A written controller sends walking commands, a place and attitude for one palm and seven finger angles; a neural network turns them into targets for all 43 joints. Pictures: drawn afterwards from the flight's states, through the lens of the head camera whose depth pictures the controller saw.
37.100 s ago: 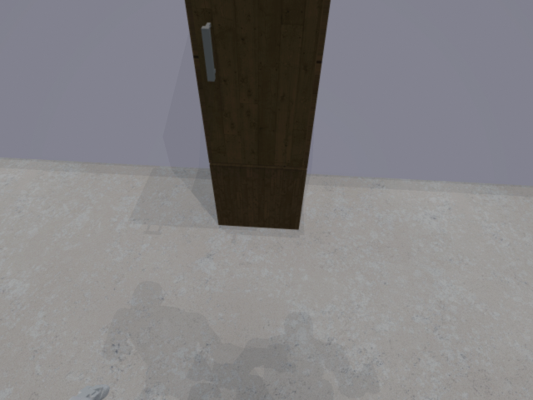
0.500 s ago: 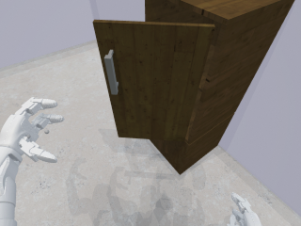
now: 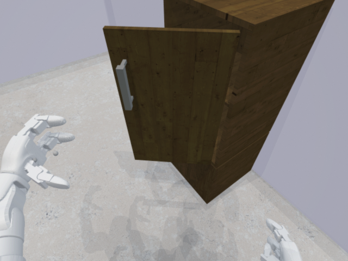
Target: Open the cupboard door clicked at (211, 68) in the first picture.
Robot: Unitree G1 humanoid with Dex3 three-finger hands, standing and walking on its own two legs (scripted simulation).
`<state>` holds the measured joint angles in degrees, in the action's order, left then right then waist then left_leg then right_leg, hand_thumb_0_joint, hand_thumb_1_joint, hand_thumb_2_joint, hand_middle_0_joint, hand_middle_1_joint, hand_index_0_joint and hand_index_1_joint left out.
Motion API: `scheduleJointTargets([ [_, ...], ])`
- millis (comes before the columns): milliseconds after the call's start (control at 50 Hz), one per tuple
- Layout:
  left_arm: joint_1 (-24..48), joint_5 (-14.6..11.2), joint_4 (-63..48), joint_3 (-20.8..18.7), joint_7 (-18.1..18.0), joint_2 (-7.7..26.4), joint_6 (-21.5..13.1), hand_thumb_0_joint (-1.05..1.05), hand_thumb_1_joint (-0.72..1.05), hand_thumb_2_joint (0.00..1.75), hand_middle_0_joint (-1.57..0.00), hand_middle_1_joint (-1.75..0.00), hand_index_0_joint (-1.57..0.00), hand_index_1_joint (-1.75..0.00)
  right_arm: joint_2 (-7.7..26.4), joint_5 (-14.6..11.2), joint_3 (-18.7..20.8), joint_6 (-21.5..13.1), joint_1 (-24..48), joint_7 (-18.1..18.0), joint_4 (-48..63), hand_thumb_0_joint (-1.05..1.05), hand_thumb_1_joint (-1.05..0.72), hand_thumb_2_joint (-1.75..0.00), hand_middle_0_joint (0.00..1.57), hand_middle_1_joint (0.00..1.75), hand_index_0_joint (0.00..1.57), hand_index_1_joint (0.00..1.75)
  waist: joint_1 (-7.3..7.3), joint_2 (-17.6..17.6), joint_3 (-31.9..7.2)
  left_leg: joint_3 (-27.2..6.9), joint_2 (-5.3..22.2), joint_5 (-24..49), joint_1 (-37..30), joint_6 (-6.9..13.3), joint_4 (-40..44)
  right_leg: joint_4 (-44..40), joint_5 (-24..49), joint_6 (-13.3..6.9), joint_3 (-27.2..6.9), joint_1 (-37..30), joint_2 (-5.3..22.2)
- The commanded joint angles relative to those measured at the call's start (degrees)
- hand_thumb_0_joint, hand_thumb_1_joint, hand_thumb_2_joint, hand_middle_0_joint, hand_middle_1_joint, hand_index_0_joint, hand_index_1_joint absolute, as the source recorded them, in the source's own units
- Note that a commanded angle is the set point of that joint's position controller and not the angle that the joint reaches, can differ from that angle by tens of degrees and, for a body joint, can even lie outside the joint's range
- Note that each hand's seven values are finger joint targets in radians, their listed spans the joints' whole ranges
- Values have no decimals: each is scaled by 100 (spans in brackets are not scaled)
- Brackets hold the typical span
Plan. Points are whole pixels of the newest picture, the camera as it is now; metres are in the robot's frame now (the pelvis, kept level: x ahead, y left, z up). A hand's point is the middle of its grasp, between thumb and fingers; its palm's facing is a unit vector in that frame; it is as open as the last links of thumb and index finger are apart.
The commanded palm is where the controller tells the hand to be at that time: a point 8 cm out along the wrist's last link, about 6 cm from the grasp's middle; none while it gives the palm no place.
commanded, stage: move the hooked fingers beside the handle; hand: left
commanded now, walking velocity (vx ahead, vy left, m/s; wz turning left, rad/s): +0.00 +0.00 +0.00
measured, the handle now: (126, 85) +0.57 +0.19 +0.10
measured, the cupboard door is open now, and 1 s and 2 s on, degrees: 49 49 49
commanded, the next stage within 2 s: none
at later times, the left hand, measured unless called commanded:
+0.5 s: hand (78, 126) +0.38 +0.27 +0.11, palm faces +0.03 -1.00 -0.01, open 14.0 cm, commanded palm +0.35 +0.32 +0.11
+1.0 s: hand (91, 108) +0.44 +0.25 +0.12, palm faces -0.01 -1.00 +0.01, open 14.0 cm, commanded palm +0.42 +0.31 +0.11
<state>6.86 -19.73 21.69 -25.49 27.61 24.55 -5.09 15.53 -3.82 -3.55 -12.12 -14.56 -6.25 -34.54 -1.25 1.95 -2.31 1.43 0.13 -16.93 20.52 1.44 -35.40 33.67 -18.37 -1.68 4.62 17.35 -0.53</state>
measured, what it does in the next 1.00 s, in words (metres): stands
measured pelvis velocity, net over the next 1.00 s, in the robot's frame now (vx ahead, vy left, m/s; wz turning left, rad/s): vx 0.01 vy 0.02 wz -0.02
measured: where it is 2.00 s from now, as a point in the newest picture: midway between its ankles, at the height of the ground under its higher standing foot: outside the picture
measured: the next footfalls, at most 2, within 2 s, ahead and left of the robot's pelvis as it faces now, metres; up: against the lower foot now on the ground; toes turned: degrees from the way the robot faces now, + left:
none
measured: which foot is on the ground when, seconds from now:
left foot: down 0.00-1.00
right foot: down 0.00-1.00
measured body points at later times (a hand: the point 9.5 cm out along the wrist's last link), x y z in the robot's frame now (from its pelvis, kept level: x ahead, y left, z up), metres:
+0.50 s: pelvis +0.00 +0.00 -0.01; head +0.04 +0.00 +0.44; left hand +0.37 +0.32 +0.11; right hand +0.10 -0.27 -0.10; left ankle +0.02 +0.10 -0.73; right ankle -0.01 -0.10 -0.73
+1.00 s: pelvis +0.01 +0.02 -0.01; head +0.06 +0.03 +0.44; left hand +0.43 +0.31 +0.12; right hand +0.09 -0.25 -0.11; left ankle +0.02 +0.10 -0.73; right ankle -0.01 -0.10 -0.73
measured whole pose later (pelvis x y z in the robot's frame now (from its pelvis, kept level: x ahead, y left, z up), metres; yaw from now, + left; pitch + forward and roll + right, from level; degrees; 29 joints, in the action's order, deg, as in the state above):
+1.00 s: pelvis +0.01 +0.02 -0.01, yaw -1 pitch +9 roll -2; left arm 36.2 -12.2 51.6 -23.2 23.1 28.3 -12.2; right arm 15.9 -2.8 -2.6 -4.5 -19.7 -3.8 -36.2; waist 3.9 1.0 -4.3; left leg 2.7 -0.1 -19.2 29.5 2.8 -39.3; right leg 36.5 -19.6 -0.3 3.3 26.2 -0.1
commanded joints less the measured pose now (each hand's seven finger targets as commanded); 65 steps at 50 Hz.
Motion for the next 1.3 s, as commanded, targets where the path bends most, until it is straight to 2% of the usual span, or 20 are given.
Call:
scheduleJointTargets([
  [0, 2009, -62, -936, -494, -22, 1777, -353, 0, -50, 30, -30, -120, -30, -120, 801, 9, 333, -308, 343, -108, 760, 0, -90, -90, 20, 30, 20, 30, 114, 233, -950, -250, -42, 884, -681, 75, 384, -524, 1129, 54, -359, 127, -10],
  [80, 2931, 48, -504, -157, -14, 1708, -428, 0, -50, 30, -30, -120, -30, -120, 826, -13, 317, -287, 265, -170, 632, 0, -90, -90, 20, 30, 20, 30, 317, 124, -788, -266, -35, 532, -572, 85, 345, -584, 690, 76, -432, 373, 8],
  [180, 3187, 132, -13, -308, -8, 2002, -590, 0, -50, 30, -30, -120, -30, -120, 869, 17, 320, -254, 109, -146, 569, 0, -90, -90, 20, 30, 20, 30, 221, 248, -1335, -288, -60, 728, -579, 81, 254, -438, 912, 37, -446, 114, 23],
  [220, 3383, 156, 150, -151, -7, 1857, -606, 0, -50, 30, -30, -120, -30, -120, 860, 0, 328, -240, 95, -124, 562, 0, -90, -90, 20, 30, 20, 30, 270, 230, -1396, -264, -65, 765, -519, 88, 233, -402, 1026, 63, -452, 128, 35],
  [380, 3474, 270, 1108, -574, -91, 2401, -602, 0, -50, 30, -30, -120, -30, -120, 984, 21, 389, -12, -234, -14, 571, 0, -90, -90, 20, 30, 20, 30, 192, -174, -1337, -200, -42, 1007, -90, 101, 129, -231, 1446, 82, -471, 64, 21],
  [440, 3773, 344, 949, -589, -80, 2472, -774, 0, -50, 30, -30, -120, -30, -120, 967, 29, 433, 51, -337, 10, 591, 0, -90, -90, 20, 30, 20, 30, 232, 215, -1666, -137, -55, 1171, -212, 110, 68, -160, 1693, 93, -513, 28, 13],
  [480, 3865, 313, 873, -634, -54, 2553, -906, 0, -50, 30, -30, -120, -30, -120, 984, 47, 440, 100, -416, 26, 605, 0, -90, -90, 20, 30, 20, 30, 228, 161, -1809, -159, -35, 1388, -281, 115, 23, -80, 1897, 67, -490, -72, -23],
  [520, 3947, 323, 777, -368, -10, 2227, -987, 0, -50, 30, -30, -120, -30, -120, 945, 42, 458, 128, -446, 38, 608, 0, -90, -90, 20, 30, 20, 30, 295, 426, -1944, -147, -37, 1515, -523, 122, 18, -74, 1978, 58, -450, 73, -62],
  [600, 4165, 286, 1185, -354, 41, 2237, -920, 0, -50, 30, -30, -120, -30, -120, 1023, 36, 492, 207, -594, 23, 491, 0, -90, -90, 20, 30, 20, 30, 394, 128, -1714, -234, 0, 1455, -485, 125, 27, -99, 1812, 50, -348, 381, -104],
  [700, 4559, 436, 1536, -140, -23, 2180, -795, 0, -50, 30, -30, -120, -30, -120, 1047, 39, 481, 330, -686, 45, 455, 0, -90, -90, 20, 30, 20, 30, 461, 271, -1627, -290, 6, 1470, -465, 101, 30, -73, 1671, 28, -285, 630, -96],
  [760, 4793, 516, 1369, -38, -196, 2048, -934, 0, -50, 30, -30, -120, -30, -120, 1031, 82, 505, 361, -761, 82, 448, 0, -90, -90, 20, 30, 20, 30, 467, 524, -1950, -408, 52, 1785, -861, 42, 1, -25, 1590, -1, -231, 802, -122],
  [800, 5109, 525, 1337, -225, -303, 2301, -1053, 0, -50, 30, -30, -120, -30, -120, 1058, 103, 508, 414, -822, 93, 399, 0, -90, -90, 20, 30, 20, 30, 491, 403, -2099, -444, 77, 1960, -926, 30, -44, 10, 1699, 2, -235, 755, -145],
  [840, 5107, 528, 1369, -125, -371, 2073, -1117, 0, -50, 30, -30, -120, -30, -120, 1033, 117, 522, 439, -854, 119, 377, 0, -90, -90, 20, 30, 20, 30, 485, 440, -2240, -476, 99, 2203, -1108, -6, -69, 26, 1744, 9, -217, 803, -144],
  [960, 5079, 710, 2143, 38, -488, 1939, -978, 0, -50, 30, -30, -120, -30, -120, 1040, 123, 498, 622, -915, 185, 351, 0, -90, -90, 20, 30, 20, 30, 529, 252, -1829, -458, 118, 2129, -742, -11, -50, 42, 1658, 23, -184, 954, -133],
  [1020, 5606, 804, 2544, -77, -501, 2277, -980, 0, -50, 30, -30, -120, -30, -120, 1090, 132, 466, 740, -991, 171, 321, 0, -90, -90, 20, 30, 20, 30, 641, 23, -1664, -411, 96, 1741, -383, 36, -58, 57, 1588, 29, -211, 952, -134],
  [1060, 6062, 872, 2643, -17, -514, 2312, -1123, 0, -50, 30, -30, -120, -30, -120, 1085, 145, 467, 771, -1034, 162, 274, 0, -90, -90, 20, 30, 20, 30, 720, 250, -1677, -418, 99, 1514, -389, 29, -95, 70, 1368, 24, -225, 1132, -126],
  [1120, 6582, 932, 2560, -75, -529, 2503, -1427, 0, -50, 30, -30, -120, -30, -120, 1108, 188, 471, 803, -1141, 165, 212, 0, -90, -90, 20, 30, 20, 30, 783, 535, -2167, -493, 121, 1656, -701, 1, -205, 142, 1342, 17, -266, 1232, -148],
  [1180, 6955, 926, 2859, -45, -485, 2537, -1562, 0, -50, 30, -30, -120, -30, -120, 1136, 214, 462, 842, -1263, 149, 77, 0, -90, -90, 20, 30, 20, 30, 910, 412, -2267, -541, 137, 1661, -673, 19, -300, 191, 1317, 19, -261, 1328, -170],
  [1220, 6866, 949, 3052, -15, -409, 2502, -1550, 0, -50, 30, -30, -120, -30, -120, 1147, 212, 484, 874, -1323, 161, 44, 0, -90, -90, 20, 30, 20, 30, 878, 640, -2493, -533, 128, 1795, -782, -5, -338, 209, 1397, 26, -273, 1330, -171],
  [1280, 6704, 954, 3546, -146, -350, 2692, -1396, 0, -50, 30, -30, -120, -30, -120, 1195, 227, 480, 972, -1481, 164, -12, 0, -90, -90, 20, 30, 20, 30, 879, 316, -2383, -495, 127, 1864, -482, 48, -410, 240, 1550, 30, -255, 1276, -185],
])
